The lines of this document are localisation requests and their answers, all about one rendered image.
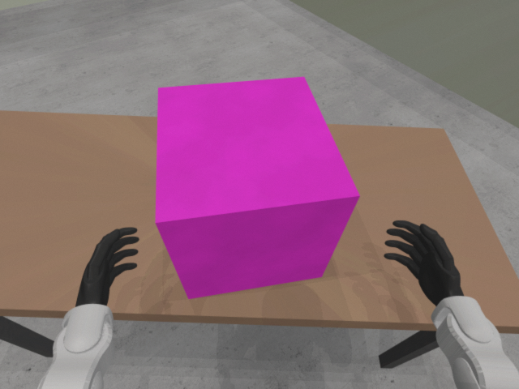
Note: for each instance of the right robot forearm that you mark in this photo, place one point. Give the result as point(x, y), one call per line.
point(472, 345)

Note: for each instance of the right robot hand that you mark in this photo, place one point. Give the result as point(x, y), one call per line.
point(432, 264)

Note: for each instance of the carton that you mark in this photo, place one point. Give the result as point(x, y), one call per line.
point(251, 188)

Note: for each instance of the table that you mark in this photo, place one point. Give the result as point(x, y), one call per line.
point(69, 179)

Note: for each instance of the left robot hand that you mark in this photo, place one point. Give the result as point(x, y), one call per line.
point(100, 272)

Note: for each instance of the left robot forearm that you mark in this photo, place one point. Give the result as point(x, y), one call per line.
point(83, 350)

